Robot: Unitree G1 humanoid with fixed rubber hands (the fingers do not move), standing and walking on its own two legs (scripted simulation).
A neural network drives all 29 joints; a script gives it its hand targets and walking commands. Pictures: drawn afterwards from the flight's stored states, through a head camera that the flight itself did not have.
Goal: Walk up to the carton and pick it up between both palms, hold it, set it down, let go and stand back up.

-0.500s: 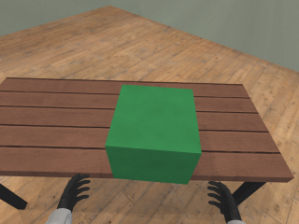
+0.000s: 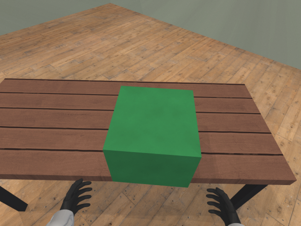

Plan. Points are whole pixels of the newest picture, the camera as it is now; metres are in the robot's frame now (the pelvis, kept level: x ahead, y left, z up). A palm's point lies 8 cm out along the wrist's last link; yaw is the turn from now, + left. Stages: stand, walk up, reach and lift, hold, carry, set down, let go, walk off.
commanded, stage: set down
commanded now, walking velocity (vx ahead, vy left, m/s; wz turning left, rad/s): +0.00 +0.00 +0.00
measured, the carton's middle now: (153, 135) +0.43 +0.01 -0.06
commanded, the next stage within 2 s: let go in 0.72 s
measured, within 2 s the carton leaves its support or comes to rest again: neither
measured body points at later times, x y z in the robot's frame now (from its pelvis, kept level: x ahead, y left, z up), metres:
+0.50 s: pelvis +0.00 +0.00 +0.00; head -0.01 +0.01 +0.45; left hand +0.18 +0.24 -0.09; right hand +0.17 -0.20 -0.09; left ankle +0.03 +0.12 -0.73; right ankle +0.00 -0.14 -0.73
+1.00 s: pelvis +0.00 +0.00 +0.00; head -0.01 +0.01 +0.45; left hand +0.18 +0.24 -0.09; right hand +0.16 -0.20 -0.10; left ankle +0.03 +0.12 -0.73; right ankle +0.00 -0.14 -0.73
